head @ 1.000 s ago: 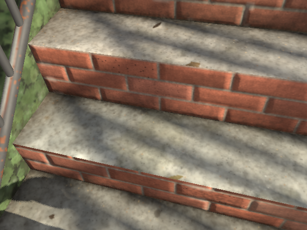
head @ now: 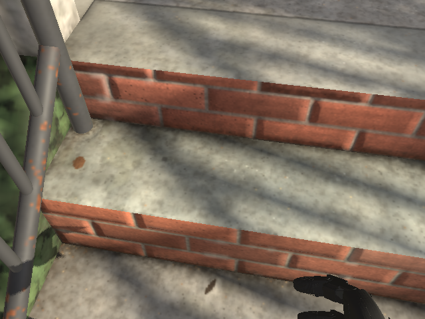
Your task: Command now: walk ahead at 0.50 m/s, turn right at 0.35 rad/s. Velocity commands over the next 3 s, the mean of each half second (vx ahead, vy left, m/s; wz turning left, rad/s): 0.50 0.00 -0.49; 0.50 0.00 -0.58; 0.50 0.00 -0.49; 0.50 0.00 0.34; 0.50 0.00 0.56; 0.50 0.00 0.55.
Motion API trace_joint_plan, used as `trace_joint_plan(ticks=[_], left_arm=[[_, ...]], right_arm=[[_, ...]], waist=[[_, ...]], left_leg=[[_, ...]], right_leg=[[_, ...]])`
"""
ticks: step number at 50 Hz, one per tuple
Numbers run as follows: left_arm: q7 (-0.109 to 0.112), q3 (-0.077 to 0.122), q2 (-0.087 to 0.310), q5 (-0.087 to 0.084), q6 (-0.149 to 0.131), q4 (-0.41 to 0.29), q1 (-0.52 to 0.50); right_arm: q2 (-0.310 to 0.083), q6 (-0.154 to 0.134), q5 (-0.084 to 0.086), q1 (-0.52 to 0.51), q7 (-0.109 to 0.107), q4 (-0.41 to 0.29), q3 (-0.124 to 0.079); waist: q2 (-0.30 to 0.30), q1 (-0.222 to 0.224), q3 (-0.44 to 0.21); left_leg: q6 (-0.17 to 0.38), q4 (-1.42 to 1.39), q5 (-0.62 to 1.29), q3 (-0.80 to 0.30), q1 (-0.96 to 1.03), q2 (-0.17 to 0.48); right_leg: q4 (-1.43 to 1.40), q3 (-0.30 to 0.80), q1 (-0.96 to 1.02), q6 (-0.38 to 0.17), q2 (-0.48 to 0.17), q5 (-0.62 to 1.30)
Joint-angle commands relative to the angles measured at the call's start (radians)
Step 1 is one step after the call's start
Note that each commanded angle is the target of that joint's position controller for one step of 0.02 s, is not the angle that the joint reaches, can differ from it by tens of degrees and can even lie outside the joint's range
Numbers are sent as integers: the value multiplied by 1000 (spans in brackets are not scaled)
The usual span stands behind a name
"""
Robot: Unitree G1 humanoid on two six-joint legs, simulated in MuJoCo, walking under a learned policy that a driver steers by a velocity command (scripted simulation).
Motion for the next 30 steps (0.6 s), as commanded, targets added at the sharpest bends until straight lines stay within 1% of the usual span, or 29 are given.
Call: trace_joint_plan(ticks=[1, 2, 3, 4, 5, 6, 7, 9, 10, 11, 12, 13, 14, 15, 16, 17, 18, 19, 20, 21, 22, 23, 24, 25, 26, 27, 28, 29, 30], left_arm=[[144, 37, 25, -45, -62, -305, -235], [91, 1, -24, -79, 12, -122, -161], [70, 11, -8, -69, 35, -162, -182], [56, -3, -50, -67, 48, -178, -175], [43, -12, -76, -68, 47, -200, -181], [43, -15, -64, -79, 49, -234, -226], [45, -33, -70, -94, 56, -271, -297], [56, -74, -93, -85, 70, -343, -390], [60, -85, -78, -85, 81, -387, -439], [68, -86, -40, -92, 88, -427, -502], [82, -85, 27, -84, 108, -463, -578], [90, -80, 40, -85, 127, -468, -637], [97, -76, 86, -85, 155, -492, -749], [85, -92, 90, -83, 196, -555, -818], [51, -86, 72, -88, 197, -534, -765], [37, -94, 68, -67, 208, -493, -607], [33, -81, 100, -56, 199, -480, -530], [50, -66, 144, -52, 196, -467, -502], [75, -54, 175, -61, 208, -398, -340], [95, -28, 234, -69, 214, -304, -117], [104, -6, 280, -33, 195, -186, 60], [176, 37, 228, -41, 153, -235, -285], [124, -8, 190, 1, 146, -158, -83], [118, -7, 117, -3, 103, -92, -30], [112, -23, 76, -27, 72, -66, -86], [99, -28, 63, -47, 53, -65, -133], [92, -49, 30, -17, 47, -17, -114], [91, -57, 8, -21, 35, -35, -162], [95, -49, 27, -12, 31, -64, -158]], right_arm=[[-199, -103, 14, 344, -54, 227, -126], [-12, -101, -22, 311, 1, 237, -51], [73, -99, -22, 277, 16, 269, -29], [38, -91, -55, 284, 30, 304, -30], [33, -96, -49, 295, 32, 323, -37], [41, -106, -63, 255, 34, 312, -36], [16, -103, -83, 283, 25, 322, -36], [14, -104, -126, 345, 29, 366, -20], [-10, -114, -144, 368, 39, 377, -17], [-37, -126, -149, 400, 40, 385, -22], [-67, -127, -138, 453, 59, 391, -23], [-90, -130, -144, 540, 52, 397, -28], [-141, -114, -121, 464, 82, 361, -29], [-206, -95, -106, 503, 117, 412, -44], [-278, -132, -74, 509, 125, 397, -54], [-371, -150, -49, 507, 117, 403, -74], [-414, -155, -18, 501, 113, 390, -99], [-381, -146, -30, 545, 124, 402, -95], [-313, -133, -115, 643, 131, 412, -81], [-307, -114, -149, 586, 155, 385, -91], [-196, -81, -128, 446, 173, 375, -92], [-185, -145, -8, 340, 58, 155, -116], [-81, -82, -36, 463, 112, 381, -68], [-90, -89, -67, 336, 109, 269, -69], [-93, -86, -77, 277, 89, 232, -67], [-72, -97, -71, 249, 80, 185, -54], [-55, -85, -83, 226, 75, 161, -33], [-76, -80, -75, 233, 60, 161, -35], [-88, -84, -51, 175, 51, 133, -26]], waist=[[42, -8, -142], [168, -60, 67], [75, -17, 76], [45, 44, 46], [35, 77, 44], [46, 99, -1], [169, 81, 6], [142, 115, 58], [101, 129, 63], [90, 115, 45], [55, 95, -35], [108, 59, -16], [153, 56, -8], [248, 101, -6], [237, 140, -48], [258, 197, -133], [276, 199, -169], [287, 179, -218], [231, 159, -343], [159, 242, -377], [-67, 280, -234], [-183, 66, -280], [-92, 200, -25], [-53, 153, 45], [2, 82, 42], [29, 36, 48], [78, -16, 9], [89, -55, 5], [-13, -26, 16]], left_leg=[[151, -602, -236, -642, 632, 329], [181, -667, 9, -610, 509, 336], [153, -668, 170, -504, 500, 325], [134, -641, 341, -387, 482, 300], [115, -643, 393, -258, 485, 260], [104, -696, 362, -136, 471, 246], [132, -757, 278, -148, 489, 263], [122, -836, 127, -161, 477, 295], [98, -862, 80, -118, 451, 283], [82, -882, 100, -61, 460, 250], [85, -888, 162, -40, 469, 246], [97, -916, 214, -13, 520, 229], [133, -1050, 429, 13, 426, 273], [228, -1096, 1045, 2, 330, 298], [227, -977, 1774, 31, 408, 332], [232, -872, 2139, 45, 664, 402], [260, -793, 2271, 49, 864, 418], [247, -677, 2381, 36, 989, 386], [233, -471, 2336, -8, 863, 362], [238, -257, 2038, -75, 611, 288], [159, 147, 822, -92, 186, 91], [52, 639, 408, -179, 214, -25], [119, 945, 603, -488, -202, -61], [135, 1078, 464, -474, -384, -87], [146, 1080, 408, -480, -480, -71], [159, 1135, 302, -432, -500, -47], [173, 1138, 290, -364, -539, -18], [164, 1125, 267, -306, -524, 20], [152, 1304, 108, -242, -529, 8]], right_leg=[[946, -4, -475, 22, 64, -50], [1144, 211, -740, -85, 107, 1], [1198, 200, -775, -136, 109, -26], [1214, 166, -841, -174, 117, -23], [1218, 121, -893, -205, 112, -86], [1206, 33, -879, -212, 81, -150], [1469, -20, -972, -204, 82, -309], [1565, -7, -1139, -222, 66, -337], [1449, -9, -1145, -238, 43, -278], [1318, -54, -1120, -233, 23, -238], [1082, -98, -1051, -198, -7, -97], [1029, -158, -1076, -166, -11, -93], [915, -229, -909, -129, 4, -330], [718, -290, -680, -139, 62, -407], [704, -362, -550, -89, 100, -394], [590, -316, -569, -79, 121, -375], [398, -362, -571, -72, 192, -385], [220, -351, -518, -82, 247, -431], [191, -170, -252, -115, 234, -251], [-24, 77, -2, -145, 197, -314], [-355, 417, 119, -211, 87, -414], [-445, 656, 26, -248, 38, -972], [-442, 615, -48, -161, 26, -853], [-444, 575, 40, -128, 23, -776], [-403, 493, 68, -95, 34, -663], [-410, 398, 44, -97, 31, -481], [-406, 326, 43, -100, 35, -369], [-449, 235, -13, -71, 46, -346], [-525, 223, -74, -104, 34, -356]])
Next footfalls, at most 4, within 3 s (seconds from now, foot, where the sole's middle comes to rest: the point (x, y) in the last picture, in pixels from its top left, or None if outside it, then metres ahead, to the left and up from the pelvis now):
0.36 right None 0.33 -0.13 -0.46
0.78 left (200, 172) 0.63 0.05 -0.25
1.34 right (389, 69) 0.76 -0.35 -0.07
1.94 left None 1.17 -0.35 -0.07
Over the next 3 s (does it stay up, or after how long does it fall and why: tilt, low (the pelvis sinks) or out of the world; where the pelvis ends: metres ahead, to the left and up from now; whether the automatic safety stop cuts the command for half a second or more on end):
stays up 1.49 -0.46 0.68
